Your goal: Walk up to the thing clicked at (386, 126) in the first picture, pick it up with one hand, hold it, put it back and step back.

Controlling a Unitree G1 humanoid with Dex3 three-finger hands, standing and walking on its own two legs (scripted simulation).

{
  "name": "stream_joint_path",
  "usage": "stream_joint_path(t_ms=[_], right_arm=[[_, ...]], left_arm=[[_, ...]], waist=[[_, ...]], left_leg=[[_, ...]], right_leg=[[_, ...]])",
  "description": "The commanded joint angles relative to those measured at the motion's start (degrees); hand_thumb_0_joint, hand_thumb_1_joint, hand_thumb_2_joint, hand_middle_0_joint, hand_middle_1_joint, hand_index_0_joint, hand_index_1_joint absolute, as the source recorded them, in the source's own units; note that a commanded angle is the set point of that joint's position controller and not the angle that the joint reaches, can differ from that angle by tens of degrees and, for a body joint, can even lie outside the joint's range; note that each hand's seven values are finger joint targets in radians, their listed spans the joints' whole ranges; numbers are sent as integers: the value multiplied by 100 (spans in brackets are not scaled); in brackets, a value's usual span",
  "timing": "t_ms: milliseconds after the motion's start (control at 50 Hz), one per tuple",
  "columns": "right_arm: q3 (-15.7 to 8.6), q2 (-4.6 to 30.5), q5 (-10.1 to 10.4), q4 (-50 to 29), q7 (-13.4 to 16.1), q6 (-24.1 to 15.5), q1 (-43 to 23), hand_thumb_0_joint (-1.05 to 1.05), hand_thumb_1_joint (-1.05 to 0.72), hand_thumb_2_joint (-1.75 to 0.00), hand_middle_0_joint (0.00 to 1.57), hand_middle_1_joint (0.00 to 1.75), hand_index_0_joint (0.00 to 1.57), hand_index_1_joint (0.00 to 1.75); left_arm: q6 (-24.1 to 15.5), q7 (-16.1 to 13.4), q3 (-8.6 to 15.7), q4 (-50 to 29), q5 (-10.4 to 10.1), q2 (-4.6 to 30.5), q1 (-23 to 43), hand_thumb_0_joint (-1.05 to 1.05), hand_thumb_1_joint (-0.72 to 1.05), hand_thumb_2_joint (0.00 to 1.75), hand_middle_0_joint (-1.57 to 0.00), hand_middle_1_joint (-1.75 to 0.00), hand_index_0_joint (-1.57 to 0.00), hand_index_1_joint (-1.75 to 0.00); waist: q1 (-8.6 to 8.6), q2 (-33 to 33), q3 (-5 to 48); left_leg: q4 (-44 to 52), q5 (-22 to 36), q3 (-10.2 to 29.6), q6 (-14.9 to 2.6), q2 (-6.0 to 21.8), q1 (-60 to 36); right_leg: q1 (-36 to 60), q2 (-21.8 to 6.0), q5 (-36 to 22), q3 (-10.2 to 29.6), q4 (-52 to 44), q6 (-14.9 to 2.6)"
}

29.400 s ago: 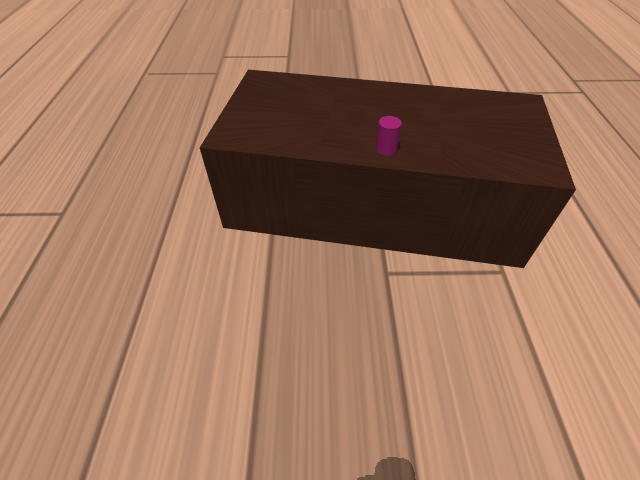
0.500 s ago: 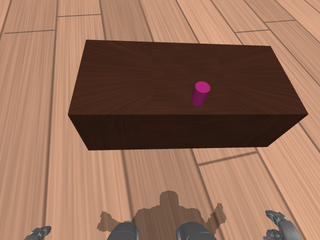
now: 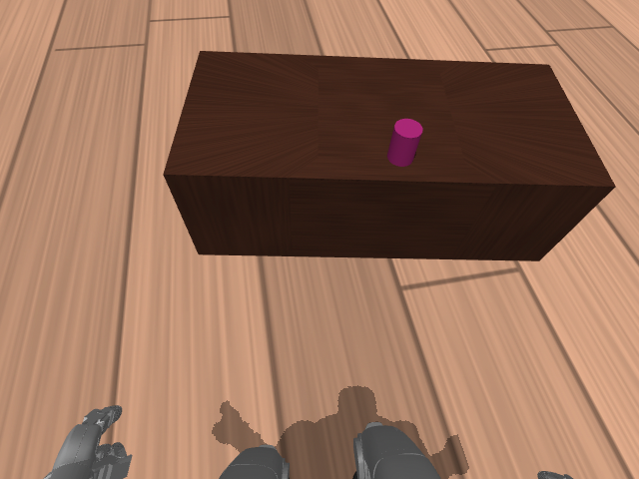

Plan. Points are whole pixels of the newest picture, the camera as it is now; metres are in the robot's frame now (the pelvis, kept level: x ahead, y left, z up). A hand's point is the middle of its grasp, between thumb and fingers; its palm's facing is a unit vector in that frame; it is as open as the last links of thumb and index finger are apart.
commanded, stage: step back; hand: right
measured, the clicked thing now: (404, 143) +0.91 -0.22 -0.28
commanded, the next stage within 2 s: stand in 1.42 s
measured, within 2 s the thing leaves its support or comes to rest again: neither
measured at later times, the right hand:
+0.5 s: hand out of the picture -0.07 -0.32 -0.15, palm faces -0.07 +0.92 -0.40, open 7.4 cm
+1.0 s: hand out of the picture -0.06 -0.30 -0.14, palm faces -0.10 +0.92 -0.38, open 7.4 cm
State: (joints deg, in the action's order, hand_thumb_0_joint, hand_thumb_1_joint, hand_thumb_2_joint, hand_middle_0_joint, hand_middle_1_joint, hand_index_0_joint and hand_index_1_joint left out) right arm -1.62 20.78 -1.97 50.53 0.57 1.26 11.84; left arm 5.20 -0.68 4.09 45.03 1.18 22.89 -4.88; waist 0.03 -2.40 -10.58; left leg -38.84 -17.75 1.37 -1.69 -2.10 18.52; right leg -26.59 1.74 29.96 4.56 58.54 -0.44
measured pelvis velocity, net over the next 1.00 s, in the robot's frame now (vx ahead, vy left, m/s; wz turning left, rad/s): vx -0.15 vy -0.03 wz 0.06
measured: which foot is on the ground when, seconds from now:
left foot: down 0.00-0.26, up 0.28-0.54, down 0.56-1.00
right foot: up 0.00-0.22, down 0.24-1.00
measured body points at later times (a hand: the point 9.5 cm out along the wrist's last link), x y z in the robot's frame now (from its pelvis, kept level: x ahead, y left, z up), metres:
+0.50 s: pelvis -0.15 -0.05 +0.00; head -0.12 -0.06 +0.45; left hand -0.09 +0.28 -0.10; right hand -0.07 -0.37 -0.12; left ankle -0.15 +0.09 -0.68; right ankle -0.14 -0.16 -0.72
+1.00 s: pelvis -0.15 -0.03 +0.01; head -0.14 -0.03 +0.46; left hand -0.11 +0.28 -0.12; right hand -0.05 -0.34 -0.11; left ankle -0.13 +0.09 -0.72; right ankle -0.14 -0.16 -0.72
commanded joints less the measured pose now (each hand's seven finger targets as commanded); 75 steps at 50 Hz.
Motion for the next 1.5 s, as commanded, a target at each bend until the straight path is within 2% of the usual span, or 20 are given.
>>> stream_joint_path(t_ms=[0,100,200,240,260,320,440,520,540,580,600,740,780,800,940,1000,1040,1120,1360,1480], right_arm=[[-479,1733,5,-617,214,-198,-482,0,-90,-90,20,30,20,30],[-498,1637,-46,-683,174,-87,-311,0,-90,-90,20,30,20,30],[-482,1718,35,-647,95,92,-441,0,-90,-90,20,30,20,30],[-318,1060,93,-919,118,45,-696,0,-90,-90,20,30,20,30],[-468,1353,64,-866,191,87,-852,0,-90,-90,20,30,20,30],[-422,1366,134,-458,129,24,-324,0,-90,-90,20,30,20,30],[-413,1306,-26,-397,-11,-83,-564,0,-90,-90,20,30,20,30],[-466,1166,2,90,-66,-214,74,0,-90,-90,20,30,20,30],[-540,1270,-28,223,-48,-252,288,0,-90,-90,20,30,20,30],[-629,2062,-46,114,-52,-298,130,0,-90,-90,20,30,20,30],[-629,2000,-43,34,-60,-332,-177,0,-90,-90,20,30,20,30],[-323,1117,29,64,-91,-204,-547,0,-90,-90,20,30,20,30],[-336,1063,34,73,-41,-185,-570,0,-90,-90,20,30,20,30],[-401,1259,16,182,-33,-200,-306,0,-90,-90,20,30,20,30],[-380,958,18,528,-83,-349,65,0,-90,-90,20,30,20,30],[-450,1451,-42,435,-3,-410,-321,0,-90,-90,20,30,20,30],[-420,1538,5,444,-36,-384,-671,0,-90,-90,20,30,20,30],[-287,1200,92,513,-5,-362,-822,0,-90,-90,20,30,20,30],[-303,1065,82,753,-2,-269,-1195,0,-90,-90,20,30,20,30],[-209,1090,171,890,-27,-346,-1212,0,-90,-90,20,30,20,30]], left_arm=[[-120,-72,352,-229,-93,1102,-517,0,90,90,-20,-30,-20,-30],[-186,11,311,-234,4,980,-508,0,90,90,-20,-30,-20,-30],[-351,20,332,336,50,935,-1227,0,90,90,-20,-30,-20,-30],[-376,17,594,163,175,1941,-969,0,90,90,-20,-30,-20,-30],[-379,-5,642,-30,187,2316,-532,0,90,90,-20,-30,-20,-30],[-510,-68,386,-110,157,1436,224,0,90,90,-20,-30,-20,-30],[-626,-44,470,121,184,1559,-621,0,90,90,-20,-30,-20,-30],[-556,30,330,145,115,1466,-327,0,90,90,-20,-30,-20,-30],[-531,43,218,195,128,1182,-491,0,90,90,-20,-30,-20,-30],[-557,36,221,256,-2,1142,-71,0,90,90,-20,-30,-20,-30],[-576,53,269,306,39,1336,-58,0,90,90,-20,-30,-20,-30],[-784,42,278,895,84,1083,-906,0,90,90,-20,-30,-20,-30],[-848,12,410,858,137,1806,-810,0,90,90,-20,-30,-20,-30],[-870,13,420,697,123,1777,-444,0,90,90,-20,-30,-20,-30],[-822,46,196,695,28,1273,-25,0,90,90,-20,-30,-20,-30],[-719,67,-33,691,-109,720,-127,0,90,90,-20,-30,-20,-30],[-712,30,37,895,-75,976,-178,0,90,90,-20,-30,-20,-30],[-846,-15,60,1128,-79,1104,-353,0,90,90,-20,-30,-20,-30],[-759,-46,-5,1244,-40,1116,203,0,90,90,-20,-30,-20,-30],[-731,-21,-133,1433,-113,938,305,0,90,90,-20,-30,-20,-30]], waist=[[-278,854,1249],[-2,1150,1340],[-216,1269,1810],[-380,-1137,1116],[-532,-1381,679],[115,-174,604],[-463,-755,812],[-61,-622,930],[26,-109,1023],[235,1198,835],[98,822,518],[-322,555,848],[-378,-539,549],[-211,-250,336],[97,-452,1018],[-47,984,1176],[-134,813,1052],[-188,818,1502],[-68,140,1297],[-15,263,1420]], left_leg=[[1365,2932,1452,-1170,1810,-187],[1302,2225,1325,-1225,1727,-920],[666,1294,788,-611,1252,-348],[-947,-1281,295,104,-339,1779],[-2291,-1763,776,302,-82,1239],[-2768,-786,825,228,-313,1210],[-931,-1142,314,321,155,1274],[1446,-410,-284,87,-30,-1011],[1687,-443,62,3,69,-1680],[2763,-3262,3284,-1151,2146,-537],[2837,-3224,3128,-1222,2150,109],[979,-948,681,-210,777,845],[-805,-1574,350,85,49,1160],[-1103,-1402,547,146,291,947],[1147,48,-163,135,158,-708],[2175,119,1974,-450,1605,-959],[1984,258,1803,-851,1786,-503],[1128,2627,488,-104,957,-586],[1424,1630,238,-79,861,-890],[1893,2792,385,22,997,-1580]], right_leg=[[95,246,43,642,1693,-59],[234,52,154,130,-186,208],[1901,55,-1199,-626,-3583,-113],[1510,-1869,-297,2213,-4143,-924],[-146,-2897,76,3230,-4614,-1766],[497,-1606,-1943,941,-3485,-1039],[1844,-1719,-215,1234,-3601,-1126],[630,-1473,-61,661,-3275,-782],[155,-1211,5,345,-2690,-602],[-372,-363,429,-452,-1030,-39],[51,-473,285,-128,-671,-77],[2557,-242,-1122,-222,-3562,-160],[1531,-2172,1294,2469,-4674,-1075],[1112,-2429,1309,2606,-4640,-1345],[1032,-1373,-2110,278,-3354,-714],[484,-332,-1072,-515,-2112,-43],[1102,-341,-303,-425,-2302,-92],[2194,-692,-3014,-74,-3162,-170],[1959,-883,-3047,83,-3409,-212],[2129,-841,-3523,6,-3762,-57]])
